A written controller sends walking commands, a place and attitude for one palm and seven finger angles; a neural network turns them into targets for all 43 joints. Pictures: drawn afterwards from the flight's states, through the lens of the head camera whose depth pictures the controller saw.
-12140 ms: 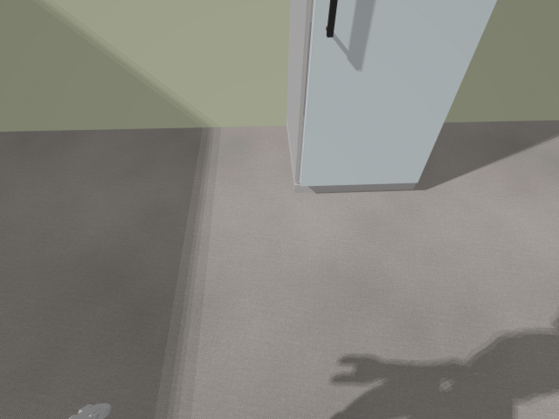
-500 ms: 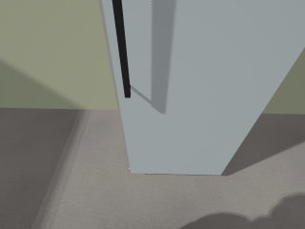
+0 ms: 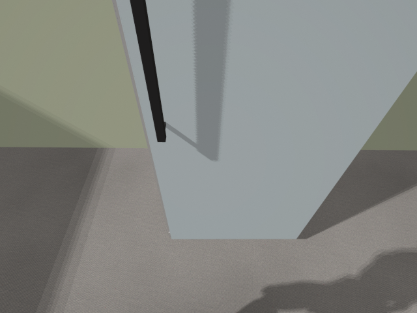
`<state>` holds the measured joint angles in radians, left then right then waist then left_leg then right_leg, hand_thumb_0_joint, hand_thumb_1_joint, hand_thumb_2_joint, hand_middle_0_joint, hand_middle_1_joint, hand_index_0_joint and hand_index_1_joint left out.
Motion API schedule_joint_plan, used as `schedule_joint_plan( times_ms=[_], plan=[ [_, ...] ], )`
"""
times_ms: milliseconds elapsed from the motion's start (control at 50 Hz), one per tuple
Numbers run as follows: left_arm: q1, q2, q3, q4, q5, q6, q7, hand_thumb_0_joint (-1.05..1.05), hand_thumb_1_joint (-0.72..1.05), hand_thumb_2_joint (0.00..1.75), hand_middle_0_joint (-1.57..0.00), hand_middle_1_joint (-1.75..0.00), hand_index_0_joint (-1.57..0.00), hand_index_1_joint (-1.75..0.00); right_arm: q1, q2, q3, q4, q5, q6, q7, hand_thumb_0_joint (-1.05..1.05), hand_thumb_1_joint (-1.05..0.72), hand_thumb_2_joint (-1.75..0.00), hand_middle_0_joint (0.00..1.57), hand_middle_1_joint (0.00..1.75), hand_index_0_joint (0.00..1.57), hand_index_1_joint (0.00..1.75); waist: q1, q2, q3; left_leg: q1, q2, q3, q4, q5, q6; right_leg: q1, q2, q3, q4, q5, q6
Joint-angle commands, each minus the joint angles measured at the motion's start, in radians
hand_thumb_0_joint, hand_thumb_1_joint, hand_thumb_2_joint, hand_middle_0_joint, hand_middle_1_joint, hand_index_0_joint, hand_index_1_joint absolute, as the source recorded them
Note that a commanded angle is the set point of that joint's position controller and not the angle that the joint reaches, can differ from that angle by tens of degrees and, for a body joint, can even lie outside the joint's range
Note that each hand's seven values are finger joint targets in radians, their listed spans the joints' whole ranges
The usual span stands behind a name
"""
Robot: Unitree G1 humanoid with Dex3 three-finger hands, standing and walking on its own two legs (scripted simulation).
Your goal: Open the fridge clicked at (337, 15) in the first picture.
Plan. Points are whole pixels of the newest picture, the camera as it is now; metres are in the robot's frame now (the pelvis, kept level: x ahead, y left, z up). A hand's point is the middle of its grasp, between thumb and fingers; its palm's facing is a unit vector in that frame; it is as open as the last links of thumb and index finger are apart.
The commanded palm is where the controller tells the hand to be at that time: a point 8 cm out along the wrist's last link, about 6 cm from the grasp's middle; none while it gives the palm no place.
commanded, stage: look again from close up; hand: left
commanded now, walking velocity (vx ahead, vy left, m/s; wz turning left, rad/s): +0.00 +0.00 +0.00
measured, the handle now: (147, 41) +0.50 +0.14 +0.27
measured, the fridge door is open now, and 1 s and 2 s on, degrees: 0 0 0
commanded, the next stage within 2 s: raise the hand to about handle height in 0.42 s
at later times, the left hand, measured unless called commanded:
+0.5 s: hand out of the picture +0.03 +0.21 -0.17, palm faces -0.02 -0.96 -0.28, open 7.4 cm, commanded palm none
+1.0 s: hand (79, 305) +0.14 +0.23 -0.01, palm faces +0.18 -0.98 -0.04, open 8.9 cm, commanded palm +0.13 +0.28 +0.01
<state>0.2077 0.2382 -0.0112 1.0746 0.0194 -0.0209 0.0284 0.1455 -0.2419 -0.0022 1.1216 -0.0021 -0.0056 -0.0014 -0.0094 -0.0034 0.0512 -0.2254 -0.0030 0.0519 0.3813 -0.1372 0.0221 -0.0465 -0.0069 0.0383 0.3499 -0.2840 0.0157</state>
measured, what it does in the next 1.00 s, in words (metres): lowers itself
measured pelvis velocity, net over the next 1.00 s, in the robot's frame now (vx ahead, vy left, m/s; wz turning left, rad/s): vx -0.03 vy -0.03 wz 0.05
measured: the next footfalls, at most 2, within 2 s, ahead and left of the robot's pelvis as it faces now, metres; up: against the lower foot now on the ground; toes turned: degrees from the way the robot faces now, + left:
none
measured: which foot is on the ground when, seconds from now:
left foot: down 0.00-1.00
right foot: down 0.00-1.00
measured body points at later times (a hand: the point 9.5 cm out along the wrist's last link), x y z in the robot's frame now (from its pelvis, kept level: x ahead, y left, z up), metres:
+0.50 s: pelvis +0.01 +0.00 +0.00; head +0.03 +0.00 +0.45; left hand +0.03 +0.26 -0.15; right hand +0.06 -0.27 -0.15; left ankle +0.04 +0.10 -0.74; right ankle -0.06 -0.13 -0.74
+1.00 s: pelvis -0.03 -0.03 -0.07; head -0.02 -0.02 +0.38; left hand +0.12 +0.28 -0.01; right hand +0.18 -0.27 -0.11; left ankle +0.04 +0.10 -0.74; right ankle -0.06 -0.13 -0.74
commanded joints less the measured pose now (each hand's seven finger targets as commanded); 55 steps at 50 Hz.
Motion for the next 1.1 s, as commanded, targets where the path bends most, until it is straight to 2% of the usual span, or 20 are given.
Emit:
schedule_joint_plan(
  times_ms=[0, 40, 480, 500, 520, 540, 560, 580, 600, 620, 640, 680, 720, 740, 780, 840, 900, 940, 1000, 1080],
  plan=[
    [0.06, 0.161, 0.033, -0.033, -0.003, -0.008, 0.007, 0.0, 0.9, 0.9, -0.2, -0.3, -0.2, -0.3, 0.006, -0.161, -0.026, -0.044, -0.005, -0.015, -0.014, 0.0, -0.9, -0.9, 0.2, 0.3, 0.2, 0.3, 0.004, 0.007, -0.058, 0.136, 0.119, -0.118, -0.038, 0.18, -0.001, -0.098, -0.105, 0.054, -0.065, 0.233, -0.028],
    [0.062, 0.166, 0.035, -0.033, -0.001, -0.01, 0.007, 0.0, 0.9, 0.9, -0.2, -0.3, -0.2, -0.3, 0.004, -0.164, -0.028, -0.047, -0.005, -0.016, -0.015, 0.0, -0.9, -0.9, 0.2, 0.3, 0.2, 0.3, 0.006, 0.007, -0.075, 0.149, 0.121, -0.115, -0.025, 0.219, 0.001, -0.085, -0.107, 0.054, -0.062, 0.276, -0.029],
    [0.068, 0.174, 0.035, -0.012, -0.004, -0.005, 0.003, 0.0, 0.9, 0.9, -0.2, -0.3, -0.2, -0.3, 0.001, -0.18, -0.024, -0.041, -0.005, -0.014, -0.017, 0.0, -0.9, -0.9, 0.2, 0.3, 0.2, 0.3, 0.006, -0.001, -0.047, 0.161, 0.122, -0.118, -0.062, 0.155, 0.001, -0.097, -0.108, 0.054, -0.093, 0.19, -0.028],
    [0.113, 0.068, 0.011, -0.014, 0.013, -0.027, 0.048, 0.0, 0.9, 0.9, -0.2, -0.3, -0.2, -0.3, 0.037, -0.112, -0.015, -0.103, 0.002, -0.029, -0.009, 0.0, -0.9, -0.9, 0.2, 0.3, 0.2, 0.3, -0.008, 0.0, -0.008, 0.11, 0.117, -0.066, 0.13, 0.247, -0.015, -0.152, -0.116, 0.061, -0.047, 0.323, -0.006],
    [-0.603, 0.441, 0.34, -1.4, -0.15, -0.232, 0.04, 0.0, 0.88, 0.89, -0.2, -0.32, -0.2, -0.32, 0.09, -0.225, -0.065, -0.403, 0.047, -0.138, -0.059, 0.0, -0.9, -0.9, 0.2, 0.3, 0.2, 0.3, -0.084, 0.074, -0.475, 0.378, 0.0, -0.077, 0.053, 0.346, -0.001, -0.162, -0.002, -0.082, 0.088, 0.434, -0.035],
    [-0.376, 0.49, 0.34, -1.389, -0.095, -0.24, 0.055, 0.0, 0.85, 0.88, -0.2, -0.33, -0.2, -0.33, 0.044, -0.149, -0.025, -0.419, 0.046, -0.214, -0.105, 0.0, -0.9, -0.9, 0.2, 0.3, 0.2, 0.3, -0.006, 0.251, -0.421, 0.462, 0.043, -0.034, 0.059, 0.422, -0.012, -0.233, 0.006, -0.079, 0.138, 0.271, -0.036],
    [0.098, 0.148, 0.176, -1.203, -0.159, -0.147, 0.039, 0.0, 0.83, 0.87, -0.21, -0.34, -0.21, -0.34, 0.051, -0.124, -0.033, -0.425, 0.023, -0.254, -0.098, 0.0, -0.9, -0.9, 0.2, 0.3, 0.2, 0.3, 0.0, 0.294, -0.38, 0.435, 0.071, -0.072, 0.048, 0.441, -0.019, -0.295, 0.018, -0.124, 0.195, 0.103, -0.034],
    [0.125, 0.072, 0.185, -1.086, -0.171, -0.126, 0.031, 0.0, 0.81, 0.86, -0.21, -0.36, -0.21, -0.36, 0.081, -0.109, -0.046, -0.404, 0.038, -0.264, -0.089, 0.0, -0.9, -0.9, 0.2, 0.3, 0.2, 0.3, -0.046, 0.142, -0.251, 0.313, 0.058, -0.08, 0.071, 0.34, -0.006, -0.348, 0.021, -0.124, 0.197, 0.079, -0.021],
    [0.043, 0.094, 0.208, -1.117, -0.188, -0.176, 0.003, 0.0, 0.78, 0.85, -0.21, -0.37, -0.21, -0.37, 0.053, -0.141, -0.061, -0.46, 0.028, -0.265, -0.081, 0.0, -0.9, -0.9, 0.2, 0.3, 0.2, 0.3, -0.048, 0.081, -0.121, 0.151, 0.036, -0.089, 0.12, 0.169, -0.009, -0.401, 0.022, -0.137, 0.174, 0.062, -0.02],
    [0.088, 0.106, 0.248, -1.026, -0.201, -0.233, -0.031, 0.0, 0.76, 0.84, -0.21, -0.39, -0.21, -0.39, 0.039, -0.151, -0.072, -0.465, 0.019, -0.266, -0.078, 0.0, -0.9, -0.9, 0.2, 0.3, 0.2, 0.3, -0.044, 0.021, -0.089, 0.036, 0.017, -0.081, 0.178, 0.056, -0.012, -0.458, 0.021, -0.149, 0.18, 0.056, -0.02],
    [0.227, 0.078, 0.283, -0.913, -0.219, -0.293, -0.084, 0.0, 0.74, 0.83, -0.21, -0.4, -0.21, -0.4, 0.035, -0.14, -0.08, -0.489, 0.017, -0.266, -0.067, 0.0, -0.9, -0.9, 0.2, 0.3, 0.2, 0.3, -0.004, -0.053, -0.056, -0.064, 0.003, -0.078, 0.228, 0.031, -0.017, -0.479, 0.026, -0.159, 0.21, 0.053, -0.026],
    [0.364, 0.037, 0.309, -0.762, -0.277, -0.441, -0.227, 0.0, 0.69, 0.81, -0.22, -0.43, -0.22, -0.43, -0.016, -0.131, -0.088, -0.522, 0.014, -0.268, -0.047, 0.0, -0.9, -0.9, 0.2, 0.3, 0.2, 0.3, 0.052, -0.207, -0.1, -0.254, 0.003, -0.061, 0.352, -0.022, -0.03, -0.6, 0.034, -0.15, 0.351, 0.028, -0.026],
    [0.343, 0.084, 0.343, -0.758, -0.338, -0.562, -0.392, 0.0, 0.64, 0.79, -0.22, -0.47, -0.22, -0.47, -0.052, -0.14, -0.093, -0.585, 0.032, -0.285, -0.029, 0.0, -0.9, -0.9, 0.2, 0.3, 0.2, 0.3, 0.071, -0.17, -0.157, -0.382, -0.005, -0.051, 0.44, -0.107, -0.037, -0.639, 0.014, -0.096, 0.423, -0.041, -0.031],
    [0.366, 0.171, 0.432, -0.737, -0.367, -0.56, -0.458, 0.0, 0.62, 0.78, -0.22, -0.48, -0.22, -0.48, -0.051, -0.148, -0.095, -0.626, 0.047, -0.287, -0.026, 0.0, -0.9, -0.9, 0.2, 0.3, 0.2, 0.3, 0.092, -0.092, -0.183, -0.389, -0.01, -0.039, 0.465, -0.105, -0.033, -0.602, -0.003, -0.047, 0.425, -0.032, -0.04],
    [0.262, 0.251, 0.484, -0.879, -0.425, -0.482, -0.52, 0.0, 0.57, 0.76, -0.22, -0.51, -0.22, -0.51, -0.062, -0.155, -0.089, -0.715, 0.053, -0.284, -0.041, 0.0, -0.9, -0.9, 0.2, 0.3, 0.2, 0.3, 0.1, 0.008, -0.301, -0.384, -0.021, -0.014, 0.463, -0.171, -0.018, -0.559, -0.01, -0.004, 0.384, -0.167, -0.027],
    [0.096, 0.28, 0.489, -1.09, -0.465, -0.414, -0.487, 0.0, 0.5, 0.73, -0.23, -0.55, -0.23, -0.55, -0.014, -0.139, -0.066, -0.745, 0.048, -0.28, -0.08, 0.0, -0.9, -0.9, 0.2, 0.3, 0.2, 0.3, 0.057, -0.013, -0.29, -0.367, -0.001, -0.044, 0.492, -0.197, 0.001, -0.585, -0.011, 0.056, 0.333, -0.228, 0.004],
    [-0.034, 0.253, 0.429, -1.296, -0.42, -0.457, -0.412, 0.0, 0.43, 0.7, -0.23, -0.6, -0.23, -0.6, 0.029, -0.123, -0.056, -0.719, 0.038, -0.298, -0.098, 0.0, -0.9, -0.9, 0.2, 0.3, 0.2, 0.3, 0.007, 0.077, -0.288, -0.265, 0.02, -0.064, 0.476, -0.153, 0.014, -0.615, 0.01, 0.027, 0.34, -0.15, -0.007],
    [-0.139, 0.268, 0.391, -1.326, -0.394, -0.476, -0.396, 0.0, 0.39, 0.68, -0.24, -0.63, -0.24, -0.63, 0.052, -0.135, -0.045, -0.679, 0.033, -0.31, -0.115, 0.0, -0.9, -0.9, 0.2, 0.3, 0.2, 0.3, -0.037, 0.063, -0.232, -0.269, 0.03, -0.084, 0.478, -0.165, 0.021, -0.641, 0.024, 0.018, 0.34, -0.147, -0.011],
    [-0.115, 0.261, 0.354, -1.254, -0.387, -0.444, -0.429, 0.0, 0.32, 0.65, -0.24, -0.68, -0.24, -0.68, 0.051, -0.14, -0.032, -0.647, 0.044, -0.332, -0.135, 0.0, -0.9, -0.9, 0.2, 0.3, 0.2, 0.3, -0.034, 0.108, -0.192, -0.253, 0.027, -0.092, 0.445, -0.194, 0.021, -0.632, 0.023, 0.014, 0.304, -0.174, -0.016],
    [-0.069, 0.329, 0.423, -1.204, -0.401, -0.326, -0.463, 0.0, 0.22, 0.61, -0.25, -0.74, -0.25, -0.74, 0.034, -0.138, -0.023, -0.645, 0.053, -0.345, -0.141, 0.0, -0.9, -0.9, 0.2, 0.3, 0.2, 0.3, 0.017, 0.125, -0.259, -0.193, 0.025, -0.095, 0.39, -0.128, 0.02, -0.522, 0.012, 0.005, 0.271, -0.1, -0.014]
  ],
)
